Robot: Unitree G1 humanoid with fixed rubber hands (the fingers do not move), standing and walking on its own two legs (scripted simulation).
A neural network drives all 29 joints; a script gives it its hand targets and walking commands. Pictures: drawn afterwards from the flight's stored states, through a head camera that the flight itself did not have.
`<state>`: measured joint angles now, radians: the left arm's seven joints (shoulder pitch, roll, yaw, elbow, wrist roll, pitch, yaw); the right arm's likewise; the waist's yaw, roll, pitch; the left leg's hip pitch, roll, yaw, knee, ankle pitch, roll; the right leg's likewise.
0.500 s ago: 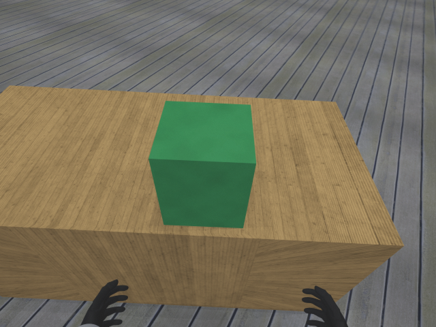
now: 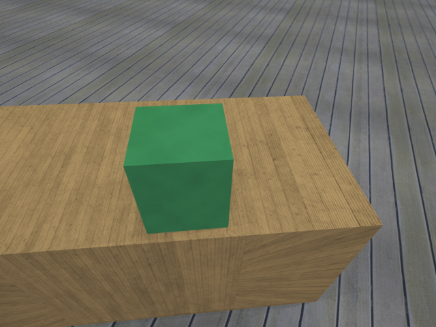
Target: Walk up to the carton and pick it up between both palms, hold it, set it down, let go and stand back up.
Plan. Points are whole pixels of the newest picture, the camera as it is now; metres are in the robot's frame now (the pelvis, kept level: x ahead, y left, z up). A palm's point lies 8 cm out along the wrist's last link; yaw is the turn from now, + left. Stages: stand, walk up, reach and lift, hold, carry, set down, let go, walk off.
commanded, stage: stand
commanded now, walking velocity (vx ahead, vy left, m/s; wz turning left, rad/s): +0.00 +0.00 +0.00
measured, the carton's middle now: (184, 169) +0.50 +0.08 -0.01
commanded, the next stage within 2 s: none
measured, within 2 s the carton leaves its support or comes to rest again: neither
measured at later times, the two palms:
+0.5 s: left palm out of the picture +0.04 +0.24 -0.12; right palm out of the picture -0.01 -0.24 -0.14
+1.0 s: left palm out of the picture +0.05 +0.24 -0.13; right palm out of the picture -0.03 -0.21 -0.15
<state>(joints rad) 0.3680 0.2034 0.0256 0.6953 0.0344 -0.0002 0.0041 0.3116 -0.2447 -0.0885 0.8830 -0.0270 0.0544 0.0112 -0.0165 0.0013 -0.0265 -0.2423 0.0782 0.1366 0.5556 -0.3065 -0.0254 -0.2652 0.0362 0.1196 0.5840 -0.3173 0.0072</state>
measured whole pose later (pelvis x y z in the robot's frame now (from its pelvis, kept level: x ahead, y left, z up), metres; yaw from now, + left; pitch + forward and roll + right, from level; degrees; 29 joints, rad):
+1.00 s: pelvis +0.01 +0.02 +0.00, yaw -4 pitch +0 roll +1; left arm 0.33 0.15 0.01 0.96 0.02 0.00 0.04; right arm 0.33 -0.16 -0.05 1.08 -0.02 0.03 -0.03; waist -0.03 0.01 -0.01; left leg -0.17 0.06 0.20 0.49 -0.31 -0.01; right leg -0.24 0.03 0.19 0.55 -0.30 0.03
